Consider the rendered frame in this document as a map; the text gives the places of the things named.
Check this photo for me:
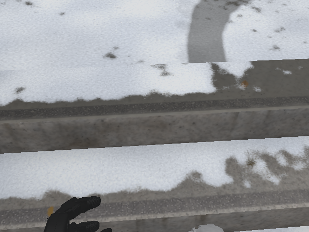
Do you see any robot left hand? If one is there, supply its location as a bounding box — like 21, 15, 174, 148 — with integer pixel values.
43, 196, 112, 232

